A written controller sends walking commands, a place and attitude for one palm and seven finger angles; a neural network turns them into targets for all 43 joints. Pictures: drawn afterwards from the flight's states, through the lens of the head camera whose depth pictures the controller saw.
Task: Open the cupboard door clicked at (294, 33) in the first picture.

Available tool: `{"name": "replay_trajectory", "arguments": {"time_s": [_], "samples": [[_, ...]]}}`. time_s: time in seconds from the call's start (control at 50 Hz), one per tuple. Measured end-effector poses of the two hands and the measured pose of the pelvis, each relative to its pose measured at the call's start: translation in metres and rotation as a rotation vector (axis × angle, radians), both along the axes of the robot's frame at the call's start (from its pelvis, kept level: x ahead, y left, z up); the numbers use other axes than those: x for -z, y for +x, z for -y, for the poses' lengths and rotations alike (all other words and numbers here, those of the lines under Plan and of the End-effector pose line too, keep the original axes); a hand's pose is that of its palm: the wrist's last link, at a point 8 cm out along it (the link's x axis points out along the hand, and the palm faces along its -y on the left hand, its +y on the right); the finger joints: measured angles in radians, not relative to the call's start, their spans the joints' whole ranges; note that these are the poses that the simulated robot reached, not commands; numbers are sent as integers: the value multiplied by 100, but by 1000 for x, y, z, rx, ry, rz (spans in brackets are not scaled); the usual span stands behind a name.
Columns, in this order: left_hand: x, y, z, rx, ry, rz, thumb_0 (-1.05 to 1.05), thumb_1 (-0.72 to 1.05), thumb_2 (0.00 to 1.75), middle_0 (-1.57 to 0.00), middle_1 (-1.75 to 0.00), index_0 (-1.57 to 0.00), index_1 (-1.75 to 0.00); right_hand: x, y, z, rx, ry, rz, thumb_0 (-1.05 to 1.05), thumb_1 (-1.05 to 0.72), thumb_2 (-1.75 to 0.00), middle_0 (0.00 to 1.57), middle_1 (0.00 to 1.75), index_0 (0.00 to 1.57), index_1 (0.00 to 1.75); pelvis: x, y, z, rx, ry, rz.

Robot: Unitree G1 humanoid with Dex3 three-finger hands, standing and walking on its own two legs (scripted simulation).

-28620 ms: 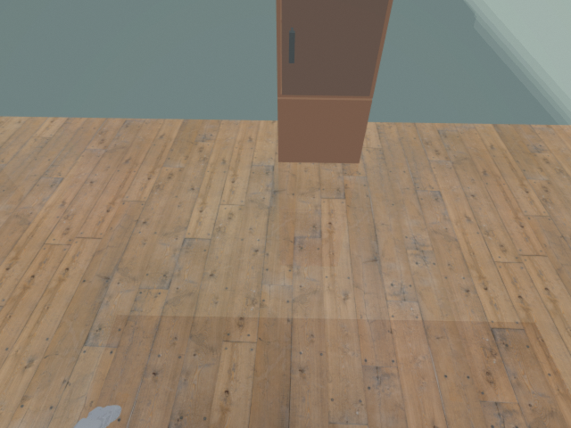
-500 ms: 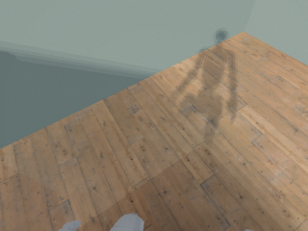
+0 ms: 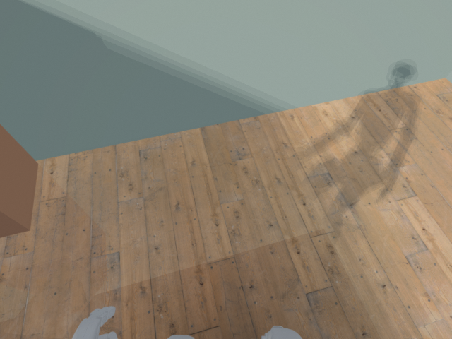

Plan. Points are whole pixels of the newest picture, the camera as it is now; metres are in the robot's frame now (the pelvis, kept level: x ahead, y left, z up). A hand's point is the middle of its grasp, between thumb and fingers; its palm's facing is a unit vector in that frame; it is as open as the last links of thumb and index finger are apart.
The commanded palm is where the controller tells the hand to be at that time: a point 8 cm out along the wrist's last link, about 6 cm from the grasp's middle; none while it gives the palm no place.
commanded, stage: turn to face it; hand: left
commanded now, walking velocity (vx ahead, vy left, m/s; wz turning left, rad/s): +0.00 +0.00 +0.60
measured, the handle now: out of the picture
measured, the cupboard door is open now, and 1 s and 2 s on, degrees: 45 45 45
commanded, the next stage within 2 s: take the last steps up to it in 1.68 s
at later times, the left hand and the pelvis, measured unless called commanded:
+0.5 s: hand out of the picture +0.00 +0.20 -0.18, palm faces +0.35 -0.90 -0.25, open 7.4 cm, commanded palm none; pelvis +0.01 -0.02 -0.01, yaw +19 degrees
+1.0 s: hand out of the picture -0.02 +0.13 -0.16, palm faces +0.60 -0.76 -0.24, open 7.4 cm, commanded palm none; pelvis +0.04 -0.06 +0.00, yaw +38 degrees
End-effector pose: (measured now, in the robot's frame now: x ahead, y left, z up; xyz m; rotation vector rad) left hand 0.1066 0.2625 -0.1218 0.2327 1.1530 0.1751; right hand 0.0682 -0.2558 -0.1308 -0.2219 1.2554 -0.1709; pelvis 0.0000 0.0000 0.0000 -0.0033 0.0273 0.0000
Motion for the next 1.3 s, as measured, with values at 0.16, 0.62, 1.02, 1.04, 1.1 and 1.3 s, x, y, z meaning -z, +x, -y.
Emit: {"name": "replay_trajectory", "arguments": {"time_s": [0.16, 0.62, 1.02, 1.04, 1.1, 1.3], "samples": [[-13, -24, 27, -78, 46, 34, 1, 90, 90, -20, -30, -20, -30, 14, 30, 33, -56, 27, -10, 1, -90, -90, 20, 30, 20, 30, 3, 4, 28, -115, 27, 20], [8, -125, 22, -442, -22, -60, 1, 90, 90, -20, -30, -19, -30, -9, 130, -20, -442, -8, 52, 1, -90, -90, 20, 30, 20, 30, 0, 15, 36, -404, -1, 12], [11, -166, 96, -684, -66, -52, 1, 90, 90, -21, -30, -20, -30, -6, 212, -47, -677, 21, 31, 1, -91, -90, 20, 30, 20, 30, 0, 43, 61, -677, 42, 4], [16, -173, 96, -705, -77, -57, 1, 90, 90, -21, -30, -20, -30, -6, 216, -56, -701, 18, 46, 1, -91, -90, 20, 30, 20, 30, 3, 42, 57, -691, 37, 5], [33, -193, 94, -763, -97, -87, 1, 90, 90, -21, -30, -20, -30, -5, 227, -78, -760, 10, 98, 1, -91, -90, 20, 30, 20, 30, 14, 40, 51, -731, 28, 2], [6, -190, 76, -851, -28, -38, 1, 90, 90, -20, -30, -19, -30, -9, 226, -86, -851, 2, 41, 1, -90, -90, 20, 30, 20, 30, -2, 52, 58, -825, 1, 6]]}}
